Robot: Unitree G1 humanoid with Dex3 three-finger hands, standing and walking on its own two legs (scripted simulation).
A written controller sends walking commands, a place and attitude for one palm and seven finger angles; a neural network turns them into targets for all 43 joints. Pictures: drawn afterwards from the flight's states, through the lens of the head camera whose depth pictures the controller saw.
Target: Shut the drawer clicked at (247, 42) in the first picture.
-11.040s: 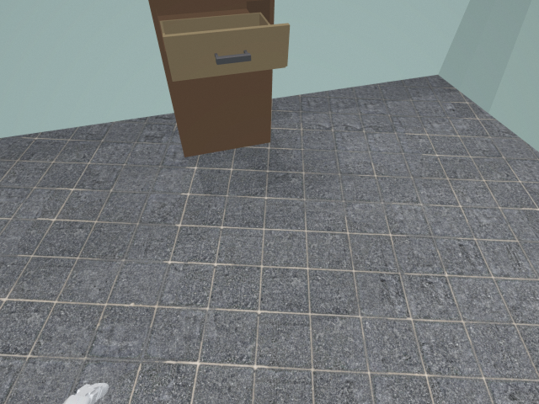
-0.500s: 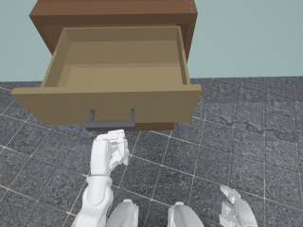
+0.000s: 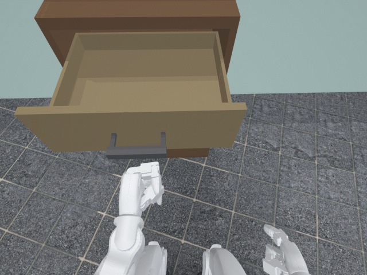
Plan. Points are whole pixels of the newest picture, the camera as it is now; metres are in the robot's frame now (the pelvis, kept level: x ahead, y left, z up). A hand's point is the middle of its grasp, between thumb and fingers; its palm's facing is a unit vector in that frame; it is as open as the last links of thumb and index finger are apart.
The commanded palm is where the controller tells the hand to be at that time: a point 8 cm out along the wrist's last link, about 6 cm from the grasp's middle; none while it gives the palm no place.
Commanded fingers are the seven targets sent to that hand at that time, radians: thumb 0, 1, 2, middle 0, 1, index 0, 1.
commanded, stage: push the drawer shut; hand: left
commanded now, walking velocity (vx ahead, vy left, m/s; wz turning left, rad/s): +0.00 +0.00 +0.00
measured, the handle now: (137, 144) +0.39 +0.12 +0.02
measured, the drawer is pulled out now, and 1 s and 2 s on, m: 0.27 0.18 0.05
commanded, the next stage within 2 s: none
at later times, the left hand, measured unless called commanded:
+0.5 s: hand (161, 164) +0.35 +0.06 +0.02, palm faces +0.02 -1.00 -0.03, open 3.3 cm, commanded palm +0.33 +0.12 +0.02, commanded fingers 0.00 0.90 0.90 -1.40 -1.60 -1.40 -1.60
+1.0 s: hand (161, 137) +0.41 +0.06 +0.02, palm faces +0.04 -1.00 -0.05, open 3.2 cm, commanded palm +0.40 +0.12 +0.02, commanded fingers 0.00 0.90 0.90 -1.40 -1.60 -1.40 -1.60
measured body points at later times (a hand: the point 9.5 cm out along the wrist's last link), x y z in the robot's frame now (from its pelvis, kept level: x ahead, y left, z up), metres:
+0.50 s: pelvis -0.01 +0.00 +0.00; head +0.10 +0.00 +0.44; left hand +0.34 +0.11 +0.02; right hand +0.13 -0.24 -0.12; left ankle +0.02 +0.09 -0.63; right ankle +0.01 -0.08 -0.63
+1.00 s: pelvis -0.01 +0.00 -0.01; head +0.11 +0.00 +0.43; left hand +0.41 +0.12 +0.02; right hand +0.07 -0.25 -0.13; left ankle +0.02 +0.09 -0.63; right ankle +0.01 -0.08 -0.63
